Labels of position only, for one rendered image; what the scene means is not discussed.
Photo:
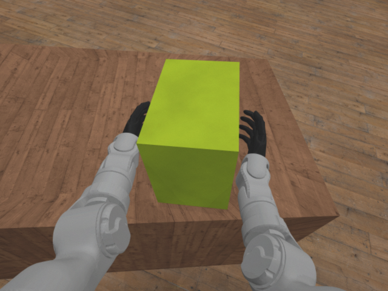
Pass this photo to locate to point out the left robot forearm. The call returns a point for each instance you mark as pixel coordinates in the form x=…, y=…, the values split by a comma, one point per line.
x=114, y=179

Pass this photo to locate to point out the right robot forearm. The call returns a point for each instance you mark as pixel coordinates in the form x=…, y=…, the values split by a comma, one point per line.
x=257, y=207

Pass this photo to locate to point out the carton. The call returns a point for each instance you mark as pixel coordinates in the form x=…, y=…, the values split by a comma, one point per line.
x=189, y=141

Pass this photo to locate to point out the left robot upper arm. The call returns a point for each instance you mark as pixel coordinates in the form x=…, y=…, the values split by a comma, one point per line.
x=86, y=240

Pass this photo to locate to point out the left robot hand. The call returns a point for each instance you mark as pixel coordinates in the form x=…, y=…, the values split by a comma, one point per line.
x=134, y=124

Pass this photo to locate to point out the pedestal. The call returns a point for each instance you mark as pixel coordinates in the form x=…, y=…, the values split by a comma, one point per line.
x=60, y=109

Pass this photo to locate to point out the right robot upper arm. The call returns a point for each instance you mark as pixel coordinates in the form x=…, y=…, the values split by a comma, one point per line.
x=273, y=264

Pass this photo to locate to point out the right robot hand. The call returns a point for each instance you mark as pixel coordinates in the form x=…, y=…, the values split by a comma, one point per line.
x=257, y=141

